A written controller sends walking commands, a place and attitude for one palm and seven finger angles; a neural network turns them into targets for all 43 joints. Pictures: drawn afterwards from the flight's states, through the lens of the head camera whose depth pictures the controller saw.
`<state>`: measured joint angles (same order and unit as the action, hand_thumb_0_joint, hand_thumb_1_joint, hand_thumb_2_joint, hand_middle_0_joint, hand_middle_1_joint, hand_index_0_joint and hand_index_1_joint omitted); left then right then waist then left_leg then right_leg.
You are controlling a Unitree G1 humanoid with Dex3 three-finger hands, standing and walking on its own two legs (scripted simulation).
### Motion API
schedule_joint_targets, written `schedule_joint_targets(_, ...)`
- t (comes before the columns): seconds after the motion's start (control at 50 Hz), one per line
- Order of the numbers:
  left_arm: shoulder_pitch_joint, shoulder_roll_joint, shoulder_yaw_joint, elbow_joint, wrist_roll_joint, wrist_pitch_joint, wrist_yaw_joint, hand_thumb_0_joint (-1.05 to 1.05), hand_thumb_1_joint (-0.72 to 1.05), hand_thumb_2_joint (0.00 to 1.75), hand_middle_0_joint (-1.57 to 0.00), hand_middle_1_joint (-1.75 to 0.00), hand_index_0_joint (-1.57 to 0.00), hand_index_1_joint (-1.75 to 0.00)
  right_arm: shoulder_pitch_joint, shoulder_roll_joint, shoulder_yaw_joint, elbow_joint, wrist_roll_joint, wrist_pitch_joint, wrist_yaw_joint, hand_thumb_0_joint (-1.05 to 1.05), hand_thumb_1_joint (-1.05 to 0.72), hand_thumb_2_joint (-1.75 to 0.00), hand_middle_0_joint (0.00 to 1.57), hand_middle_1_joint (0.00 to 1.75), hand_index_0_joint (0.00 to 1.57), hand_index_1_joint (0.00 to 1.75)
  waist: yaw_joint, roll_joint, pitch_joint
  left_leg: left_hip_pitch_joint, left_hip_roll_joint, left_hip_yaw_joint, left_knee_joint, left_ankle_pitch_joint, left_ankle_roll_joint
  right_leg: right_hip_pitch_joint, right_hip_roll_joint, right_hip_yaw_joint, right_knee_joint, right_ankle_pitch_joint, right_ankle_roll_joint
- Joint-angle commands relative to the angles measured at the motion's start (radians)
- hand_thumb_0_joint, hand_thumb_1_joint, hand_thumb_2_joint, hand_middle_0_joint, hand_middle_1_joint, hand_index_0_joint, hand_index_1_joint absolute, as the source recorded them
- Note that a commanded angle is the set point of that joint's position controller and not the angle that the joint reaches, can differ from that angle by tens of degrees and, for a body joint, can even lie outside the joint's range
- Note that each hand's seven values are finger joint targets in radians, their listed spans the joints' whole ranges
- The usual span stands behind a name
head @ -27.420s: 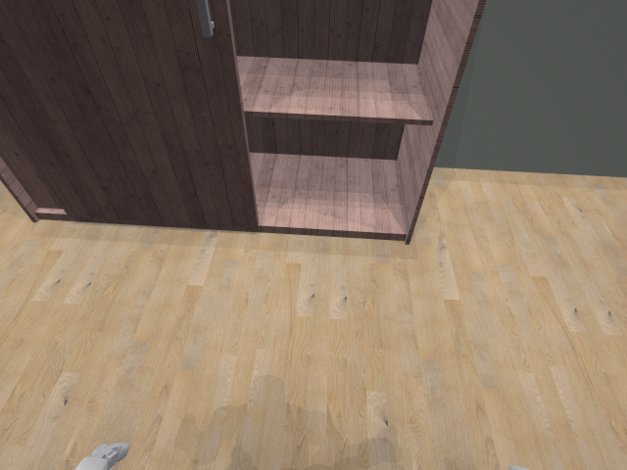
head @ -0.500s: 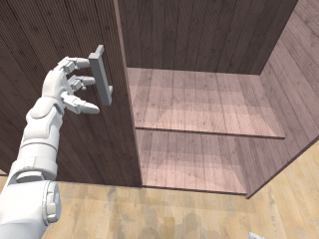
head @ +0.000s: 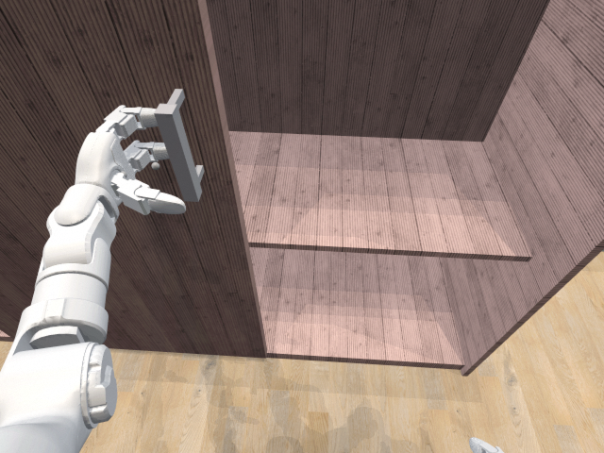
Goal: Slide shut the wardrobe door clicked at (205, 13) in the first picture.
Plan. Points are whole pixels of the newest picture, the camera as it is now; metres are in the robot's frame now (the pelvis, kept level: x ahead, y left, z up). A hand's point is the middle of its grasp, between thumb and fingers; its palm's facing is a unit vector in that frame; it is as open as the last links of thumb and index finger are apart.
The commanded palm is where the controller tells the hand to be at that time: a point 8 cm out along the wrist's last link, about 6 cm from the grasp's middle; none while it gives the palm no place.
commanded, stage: slide the fingers in behind the handle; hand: left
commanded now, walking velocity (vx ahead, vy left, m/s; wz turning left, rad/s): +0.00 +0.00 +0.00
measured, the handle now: (185, 147) +0.48 +0.16 +0.16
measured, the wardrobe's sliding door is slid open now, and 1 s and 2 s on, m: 0.65 0.65 0.65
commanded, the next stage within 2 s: grip the handle and tug to test in 1.62 s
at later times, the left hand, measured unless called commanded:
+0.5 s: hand (162, 175) +0.42 +0.18 +0.17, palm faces -0.02 -1.00 -0.01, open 14.0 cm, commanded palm +0.40 +0.22 +0.16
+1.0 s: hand (181, 171) +0.43 +0.16 +0.16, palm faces -0.04 -1.00 +0.01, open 14.0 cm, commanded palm +0.40 +0.21 +0.16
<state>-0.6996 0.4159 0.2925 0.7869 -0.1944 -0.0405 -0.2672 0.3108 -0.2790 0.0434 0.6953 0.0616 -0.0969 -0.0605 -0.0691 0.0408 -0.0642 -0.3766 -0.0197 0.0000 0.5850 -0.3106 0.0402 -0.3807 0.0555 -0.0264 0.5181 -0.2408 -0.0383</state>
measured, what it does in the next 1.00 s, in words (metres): stands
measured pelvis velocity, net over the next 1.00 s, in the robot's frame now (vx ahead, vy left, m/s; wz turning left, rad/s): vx -0.01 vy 0.00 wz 0.00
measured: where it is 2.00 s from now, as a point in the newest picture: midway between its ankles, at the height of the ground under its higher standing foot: outside the picture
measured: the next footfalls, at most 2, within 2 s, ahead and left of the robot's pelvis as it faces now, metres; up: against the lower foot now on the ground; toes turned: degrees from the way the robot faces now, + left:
none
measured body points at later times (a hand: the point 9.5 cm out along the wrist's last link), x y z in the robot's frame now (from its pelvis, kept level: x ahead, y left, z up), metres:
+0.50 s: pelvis -0.02 +0.00 +0.00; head +0.00 +0.00 +0.45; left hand +0.41 +0.23 +0.17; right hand +0.11 -0.25 -0.10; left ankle -0.01 +0.09 -0.73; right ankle +0.01 -0.10 -0.73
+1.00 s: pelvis -0.01 +0.00 +0.00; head +0.01 +0.00 +0.45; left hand +0.43 +0.21 +0.16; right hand +0.09 -0.26 -0.11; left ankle -0.01 +0.09 -0.73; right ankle +0.01 -0.10 -0.73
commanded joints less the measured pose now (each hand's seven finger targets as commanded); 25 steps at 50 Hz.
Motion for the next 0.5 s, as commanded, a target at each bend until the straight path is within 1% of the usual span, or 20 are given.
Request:
schedule_joint_targets(0.0, -0.386, 0.281, 0.079, -0.224, -0.022, -0.053, -0.006, 0.00, -0.50, 0.30, -0.30, -1.20, -0.30, -1.20, -0.021, -0.141, -0.056, -0.116, 0.003, -0.041, -0.011, 0.00, -0.90, -0.90, 0.20, 0.30, 0.20, 0.30, 0.010, -0.018, -0.319, 0.105, 0.012, -0.033, -0.053, 0.292, -0.008, 0.187, -0.024, 0.038, -0.033, 0.309, 0.004)
schedule_joint_targets(0.02, -0.400, 0.252, 0.051, -0.245, -0.025, -0.048, -0.011, 0.00, -0.50, 0.30, -0.30, -1.20, -0.30, -1.20, -0.026, -0.141, -0.056, -0.121, 0.004, -0.040, -0.010, 0.00, -0.90, -0.90, 0.20, 0.30, 0.20, 0.30, 0.003, -0.002, -0.315, 0.113, 0.013, -0.032, -0.057, 0.293, -0.008, 0.179, -0.024, 0.038, -0.036, 0.309, 0.004)
schedule_joint_targets(0.04, -0.381, 0.252, 0.058, -0.245, -0.027, -0.041, -0.011, 0.00, -0.50, 0.30, -0.30, -1.20, -0.30, -1.20, -0.030, -0.140, -0.059, -0.122, 0.005, -0.041, -0.009, 0.00, -0.90, -0.90, 0.20, 0.30, 0.20, 0.30, 0.005, -0.017, -0.309, 0.111, 0.014, -0.032, -0.057, 0.277, -0.007, 0.175, -0.024, 0.040, -0.040, 0.294, 0.005)
schedule_joint_targets(0.06, -0.357, 0.275, 0.077, -0.256, -0.024, -0.038, -0.010, 0.00, -0.50, 0.30, -0.30, -1.20, -0.30, -1.20, -0.031, -0.145, -0.061, -0.124, 0.005, -0.040, -0.009, 0.00, -0.90, -0.90, 0.20, 0.30, 0.20, 0.30, 0.016, -0.020, -0.308, 0.109, 0.013, -0.030, -0.054, 0.290, -0.005, 0.187, -0.024, 0.041, -0.039, 0.304, 0.003)
schedule_joint_targets(0.08, -0.356, 0.255, 0.059, -0.290, -0.029, -0.036, -0.012, 0.00, -0.50, 0.30, -0.30, -1.20, -0.30, -1.20, -0.040, -0.140, -0.058, -0.132, 0.006, -0.040, -0.009, 0.00, -0.90, -0.90, 0.20, 0.30, 0.20, 0.30, 0.017, 0.004, -0.316, 0.115, 0.013, -0.029, -0.059, 0.289, -0.006, 0.186, -0.026, 0.041, -0.039, 0.303, 0.003)
schedule_joint_targets(0.12, -0.343, 0.222, 0.035, -0.319, -0.035, -0.033, -0.013, 0.00, -0.50, 0.30, -0.30, -1.20, -0.30, -1.20, -0.050, -0.135, -0.059, -0.135, 0.009, -0.042, -0.011, 0.00, -0.90, -0.90, 0.20, 0.30, 0.20, 0.30, 0.010, 0.004, -0.297, 0.128, 0.015, -0.030, -0.062, 0.279, -0.007, 0.169, -0.023, 0.036, -0.046, 0.284, 0.003)
schedule_joint_targets(0.16, -0.385, 0.188, -0.001, -0.339, -0.038, -0.030, -0.010, 0.00, -0.50, 0.30, -0.30, -1.20, -0.30, -1.20, -0.055, -0.135, -0.059, -0.131, 0.010, -0.045, -0.011, 0.00, -0.90, -0.90, 0.20, 0.30, 0.20, 0.30, -0.003, -0.002, -0.272, 0.136, 0.016, -0.036, -0.060, 0.258, -0.006, 0.138, -0.020, 0.035, -0.052, 0.255, 0.002)
schedule_joint_targets(0.18, -0.408, 0.203, 0.008, -0.352, -0.039, -0.030, -0.004, 0.00, -0.50, 0.30, -0.30, -1.20, -0.30, -1.20, -0.060, -0.135, -0.060, -0.128, 0.011, -0.045, -0.013, 0.00, -0.90, -0.90, 0.20, 0.30, 0.20, 0.30, -0.007, 0.015, -0.267, 0.141, 0.017, -0.041, -0.067, 0.235, -0.008, 0.125, -0.019, 0.033, -0.059, 0.226, 0.003)
schedule_joint_targets(0.22, -0.425, 0.184, -0.005, -0.368, -0.039, -0.030, 0.008, 0.00, -0.50, 0.30, -0.30, -1.20, -0.30, -1.20, -0.065, -0.134, -0.059, -0.126, 0.010, -0.052, -0.015, 0.00, -0.90, -0.90, 0.20, 0.30, 0.20, 0.30, -0.011, 0.023, -0.271, 0.160, 0.015, -0.049, -0.072, 0.220, -0.010, 0.108, -0.016, 0.027, -0.063, 0.195, 0.003)
schedule_joint_targets(0.26, -0.438, 0.193, 0.000, -0.335, -0.035, -0.024, 0.021, 0.00, -0.50, 0.30, -0.30, -1.20, -0.30, -1.20, -0.064, -0.138, -0.055, -0.112, 0.008, -0.053, -0.017, 0.00, -0.90, -0.90, 0.20, 0.30, 0.20, 0.30, -0.014, -0.008, -0.247, 0.142, 0.014, -0.051, -0.074, 0.198, -0.009, 0.097, -0.016, 0.026, -0.068, 0.168, 0.002)
schedule_joint_targets(0.28, -0.442, 0.202, 0.015, -0.331, -0.034, -0.025, 0.029, 0.00, -0.50, 0.30, -0.30, -1.20, -0.30, -1.20, -0.068, -0.134, -0.055, -0.112, 0.006, -0.055, -0.017, 0.00, -0.90, -0.90, 0.20, 0.30, 0.20, 0.30, -0.008, 0.001, -0.256, 0.138, 0.012, -0.052, -0.078, 0.187, -0.010, 0.106, -0.019, 0.029, -0.068, 0.160, 0.003)
schedule_joint_targets(0.3, -0.448, 0.175, -0.011, -0.331, -0.028, -0.026, 0.033, 0.00, -0.50, 0.30, -0.30, -1.20, -0.30, -1.20, -0.071, -0.130, -0.052, -0.113, 0.006, -0.056, -0.017, 0.00, -0.90, -0.90, 0.20, 0.30, 0.20, 0.30, -0.011, 0.007, -0.256, 0.146, 0.011, -0.053, -0.081, 0.188, -0.011, 0.103, -0.019, 0.024, -0.065, 0.160, 0.003)
schedule_joint_targets(0.32, -0.443, 0.165, -0.012, -0.308, -0.027, -0.024, 0.039, 0.00, -0.50, 0.30, -0.30, -1.20, -0.30, -1.20, -0.073, -0.128, -0.051, -0.112, 0.006, -0.058, -0.016, 0.00, -0.90, -0.90, 0.20, 0.30, 0.20, 0.30, -0.010, -0.005, -0.245, 0.138, 0.012, -0.055, -0.082, 0.173, -0.012, 0.094, -0.018, 0.023, -0.067, 0.143, 0.004)
schedule_joint_targets(0.36, -0.470, 0.188, -0.003, -0.290, -0.015, -0.029, 0.049, 0.00, -0.50, 0.30, -0.30, -1.20, -0.30, -1.20, -0.068, -0.132, -0.049, -0.104, 0.003, -0.059, -0.015, 0.00, -0.90, -0.90, 0.20, 0.30, 0.20, 0.30, -0.009, 0.000, -0.257, 0.136, 0.011, -0.055, -0.079, 0.166, -0.011, 0.092, -0.019, 0.029, -0.067, 0.131, 0.003)
schedule_joint_targets(0.38, -0.487, 0.175, -0.015, -0.265, -0.014, -0.027, 0.050, 0.00, -0.50, 0.30, -0.30, -1.20, -0.30, -1.20, -0.072, -0.129, -0.046, -0.104, 0.003, -0.059, -0.015, 0.00, -0.90, -0.90, 0.20, 0.30, 0.20, 0.30, -0.019, -0.007, -0.244, 0.125, 0.010, -0.055, -0.080, 0.153, -0.011, 0.088, -0.021, 0.030, -0.068, 0.125, 0.005)
schedule_joint_targets(0.4, -0.495, 0.182, -0.007, -0.254, -0.011, -0.031, 0.054, 0.00, -0.50, 0.30, -0.30, -1.20, -0.30, -1.20, -0.070, -0.128, -0.045, -0.104, 0.003, -0.060, -0.015, 0.00, -0.90, -0.90, 0.20, 0.30, 0.20, 0.30, -0.013, -0.003, -0.244, 0.116, 0.009, -0.056, -0.083, 0.143, -0.013, 0.090, -0.022, 0.029, -0.066, 0.117, 0.004)
schedule_joint_targets(0.42, -0.511, 0.153, -0.032, -0.256, -0.011, -0.036, 0.053, 0.00, -0.50, 0.30, -0.30, -1.20, -0.30, -1.20, -0.070, -0.125, -0.045, -0.105, 0.002, -0.063, -0.013, 0.00, -0.90, -0.90, 0.20, 0.30, 0.20, 0.30, -0.019, 0.003, -0.257, 0.130, 0.009, -0.057, -0.083, 0.149, -0.014, 0.086, -0.021, 0.027, -0.063, 0.123, 0.005)
schedule_joint_targets(0.44, -0.508, 0.175, -0.009, -0.255, -0.010, -0.043, 0.057, 0.00, -0.50, 0.30, -0.30, -1.20, -0.30, -1.20, -0.068, -0.128, -0.047, -0.106, 0.001, -0.066, -0.013, 0.00, -0.90, -0.90, 0.20, 0.30, 0.20, 0.30, -0.009, 0.004, -0.281, 0.141, 0.010, -0.063, -0.083, 0.159, -0.017, 0.091, -0.020, 0.025, -0.057, 0.129, 0.002)
schedule_joint_targets(0.46, -0.499, 0.175, -0.015, -0.252, -0.005, -0.049, 0.057, 0.00, -0.50, 0.30, -0.30, -1.20, -0.30, -1.20, -0.068, -0.129, -0.047, -0.107, 0.000, -0.066, -0.012, 0.00, -0.90, -0.90, 0.20, 0.30, 0.20, 0.30, -0.008, 0.001, -0.293, 0.145, 0.009, -0.058, -0.075, 0.178, -0.014, 0.097, -0.018, 0.029, -0.054, 0.143, 0.002)
schedule_joint_targets(0.48, -0.515, 0.152, -0.031, -0.258, -0.010, -0.056, 0.056, 0.00, -0.50, 0.30, -0.30, -1.20, -0.30, -1.20, -0.067, -0.124, -0.046, -0.108, 0.000, -0.068, -0.010, 0.00, -0.90, -0.90, 0.20, 0.30, 0.20, 0.30, -0.013, 0.015, -0.313, 0.155, 0.010, -0.057, -0.075, 0.189, -0.017, 0.101, -0.020, 0.028, -0.051, 0.157, 0.003)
